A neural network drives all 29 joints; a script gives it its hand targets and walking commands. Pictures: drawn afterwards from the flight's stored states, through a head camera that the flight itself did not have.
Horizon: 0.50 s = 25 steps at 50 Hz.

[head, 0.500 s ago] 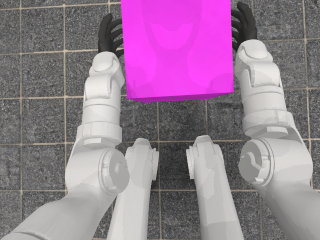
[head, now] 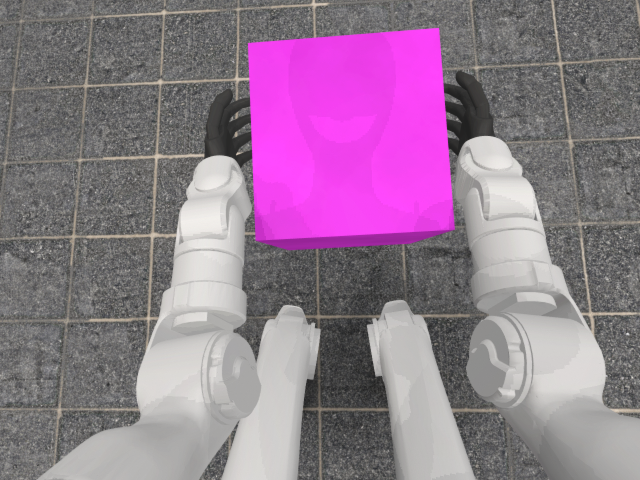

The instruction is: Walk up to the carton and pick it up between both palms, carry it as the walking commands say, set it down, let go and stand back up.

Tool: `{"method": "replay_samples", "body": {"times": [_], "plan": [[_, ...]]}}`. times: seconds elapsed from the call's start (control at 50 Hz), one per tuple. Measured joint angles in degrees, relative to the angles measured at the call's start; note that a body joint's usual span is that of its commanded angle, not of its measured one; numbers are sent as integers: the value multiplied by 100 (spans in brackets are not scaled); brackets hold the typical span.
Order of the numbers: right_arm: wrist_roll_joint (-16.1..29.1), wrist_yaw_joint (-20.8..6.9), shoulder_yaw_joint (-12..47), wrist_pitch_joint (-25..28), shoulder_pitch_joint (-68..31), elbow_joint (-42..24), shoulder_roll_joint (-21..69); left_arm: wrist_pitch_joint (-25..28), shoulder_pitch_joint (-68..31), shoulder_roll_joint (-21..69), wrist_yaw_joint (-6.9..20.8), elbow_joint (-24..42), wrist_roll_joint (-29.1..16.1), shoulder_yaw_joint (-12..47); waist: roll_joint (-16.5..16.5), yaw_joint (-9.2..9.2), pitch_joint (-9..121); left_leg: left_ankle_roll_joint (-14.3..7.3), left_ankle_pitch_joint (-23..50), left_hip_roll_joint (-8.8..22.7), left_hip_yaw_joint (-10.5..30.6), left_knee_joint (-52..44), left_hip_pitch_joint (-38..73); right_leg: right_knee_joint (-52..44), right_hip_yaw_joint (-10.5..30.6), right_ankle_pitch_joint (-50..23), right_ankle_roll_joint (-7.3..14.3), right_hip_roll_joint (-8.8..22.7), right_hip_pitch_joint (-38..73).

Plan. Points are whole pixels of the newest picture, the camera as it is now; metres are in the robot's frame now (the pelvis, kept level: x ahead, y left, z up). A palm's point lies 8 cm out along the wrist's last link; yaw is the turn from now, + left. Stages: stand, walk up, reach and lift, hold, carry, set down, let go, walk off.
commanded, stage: reach and lift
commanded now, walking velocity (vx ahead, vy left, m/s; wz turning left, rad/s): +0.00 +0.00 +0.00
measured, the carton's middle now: (346, 165) +0.49 -0.02 -0.14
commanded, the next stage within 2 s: none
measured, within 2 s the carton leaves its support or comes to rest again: neither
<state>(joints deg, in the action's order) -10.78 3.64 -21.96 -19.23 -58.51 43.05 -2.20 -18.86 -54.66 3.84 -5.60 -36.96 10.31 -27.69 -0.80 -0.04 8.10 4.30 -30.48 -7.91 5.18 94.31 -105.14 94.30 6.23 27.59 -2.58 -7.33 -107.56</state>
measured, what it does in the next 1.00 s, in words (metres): rises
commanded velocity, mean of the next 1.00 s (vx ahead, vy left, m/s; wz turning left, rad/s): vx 0.00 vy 0.00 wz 0.00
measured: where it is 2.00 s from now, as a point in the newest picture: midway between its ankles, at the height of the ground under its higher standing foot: (342, 394)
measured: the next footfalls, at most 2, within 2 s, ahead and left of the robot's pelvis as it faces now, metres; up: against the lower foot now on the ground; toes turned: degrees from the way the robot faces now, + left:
none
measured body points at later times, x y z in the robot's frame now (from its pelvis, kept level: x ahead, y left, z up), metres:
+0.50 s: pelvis +0.02 +0.00 +0.06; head +0.23 -0.02 +0.46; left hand +0.47 +0.13 +0.00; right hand +0.47 -0.16 +0.00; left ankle +0.09 +0.13 -0.50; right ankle +0.10 -0.12 -0.50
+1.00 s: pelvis +0.04 +0.00 +0.13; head +0.21 -0.02 +0.55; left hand +0.45 +0.14 +0.07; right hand +0.45 -0.16 +0.07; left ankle +0.09 +0.13 -0.50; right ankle +0.10 -0.12 -0.50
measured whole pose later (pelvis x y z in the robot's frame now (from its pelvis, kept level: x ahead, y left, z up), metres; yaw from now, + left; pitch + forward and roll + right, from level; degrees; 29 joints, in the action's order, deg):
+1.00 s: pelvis +0.04 +0.00 +0.13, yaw -1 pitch +30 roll +1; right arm -11.1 3.3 -20.0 -15.8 -38.7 39.9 3.2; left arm -15.8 -35.3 8.0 -4.8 -34.6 10.5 -23.9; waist -0.6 -0.5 10.5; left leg 2.8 -26.2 -6.8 7.7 67.9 -71.7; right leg 68.1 7.5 24.1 -1.3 -6.4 -73.8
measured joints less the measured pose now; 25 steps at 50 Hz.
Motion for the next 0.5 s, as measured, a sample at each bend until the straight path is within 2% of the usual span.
{"method": "replay_samples", "body": {"times": [0.5], "plan": [[13,-22,50,165,956,-119,260,140,907,204,3,56,-7,203,-6,-5,214,-93,131,16,118,-1134,1504,-1142,73,-88,31,33,1539]]}}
